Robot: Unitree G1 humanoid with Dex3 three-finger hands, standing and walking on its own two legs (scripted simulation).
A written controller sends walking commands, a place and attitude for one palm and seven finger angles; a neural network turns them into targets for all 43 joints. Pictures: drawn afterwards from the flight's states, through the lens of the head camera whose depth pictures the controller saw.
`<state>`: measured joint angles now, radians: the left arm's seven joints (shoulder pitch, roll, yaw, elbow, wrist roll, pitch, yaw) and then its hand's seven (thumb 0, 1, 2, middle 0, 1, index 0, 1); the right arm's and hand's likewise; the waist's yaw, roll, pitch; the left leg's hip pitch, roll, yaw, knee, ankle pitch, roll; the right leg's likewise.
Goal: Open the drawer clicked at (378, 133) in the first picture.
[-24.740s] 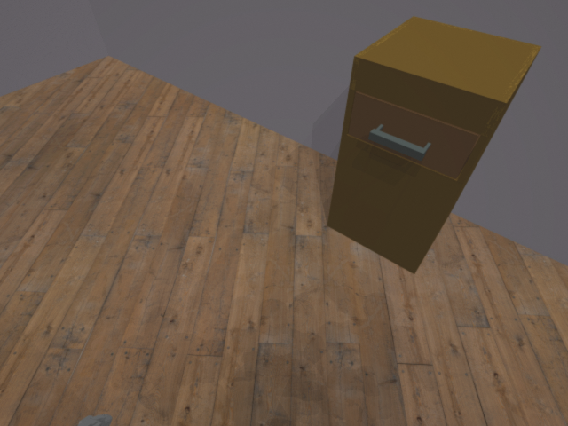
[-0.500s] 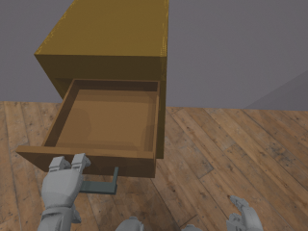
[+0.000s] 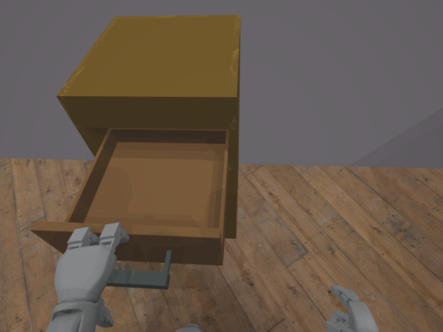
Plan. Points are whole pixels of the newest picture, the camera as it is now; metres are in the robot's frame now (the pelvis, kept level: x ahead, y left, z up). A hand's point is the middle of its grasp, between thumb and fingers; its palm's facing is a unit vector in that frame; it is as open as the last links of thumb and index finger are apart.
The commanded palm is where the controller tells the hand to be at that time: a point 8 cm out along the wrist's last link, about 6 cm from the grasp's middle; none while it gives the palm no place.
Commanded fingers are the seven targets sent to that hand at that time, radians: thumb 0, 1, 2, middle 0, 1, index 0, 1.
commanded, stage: lift the hand off the handle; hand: left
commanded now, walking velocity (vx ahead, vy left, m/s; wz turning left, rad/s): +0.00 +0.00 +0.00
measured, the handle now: (129, 266) +0.27 +0.23 -0.10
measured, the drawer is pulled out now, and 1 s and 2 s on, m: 0.30 0.30 0.30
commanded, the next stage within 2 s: draw the hand back to the body in 0.92 s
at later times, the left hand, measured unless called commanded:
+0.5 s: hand (102, 261) +0.23 +0.23 +0.02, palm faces +0.00 -0.11 -0.99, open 13.8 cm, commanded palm +0.21 +0.23 +0.08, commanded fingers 0.00 -0.50 0.30 -0.30 -1.20 -0.30 -1.20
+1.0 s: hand (92, 260) +0.23 +0.23 +0.04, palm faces -0.02 -0.13 -0.99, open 13.9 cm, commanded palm +0.21 +0.23 +0.10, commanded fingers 0.00 -0.50 0.30 -0.30 -1.20 -0.30 -1.20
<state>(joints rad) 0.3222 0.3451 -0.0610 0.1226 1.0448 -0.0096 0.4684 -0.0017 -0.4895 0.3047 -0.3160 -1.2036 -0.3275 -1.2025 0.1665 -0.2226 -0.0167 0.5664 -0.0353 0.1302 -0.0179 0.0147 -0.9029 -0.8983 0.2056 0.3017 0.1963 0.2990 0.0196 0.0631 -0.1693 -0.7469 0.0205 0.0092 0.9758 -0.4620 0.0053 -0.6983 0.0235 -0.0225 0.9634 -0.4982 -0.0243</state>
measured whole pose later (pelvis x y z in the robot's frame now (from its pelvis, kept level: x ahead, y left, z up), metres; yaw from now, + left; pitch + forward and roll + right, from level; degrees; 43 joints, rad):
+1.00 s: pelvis +0.02 +0.00 +0.03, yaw +0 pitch +9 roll +0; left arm 0.40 0.38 -0.04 -0.07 0.99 -0.03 0.33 0.00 -0.49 0.30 -0.31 -1.20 -0.32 -1.20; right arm 0.16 -0.23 -0.02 0.54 -0.02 0.11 0.01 0.02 -0.90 -0.90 0.20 0.30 0.20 0.30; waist 0.04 0.07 -0.13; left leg -0.54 0.01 0.02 0.79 -0.41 0.01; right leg -0.50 0.02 -0.01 0.78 -0.44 -0.02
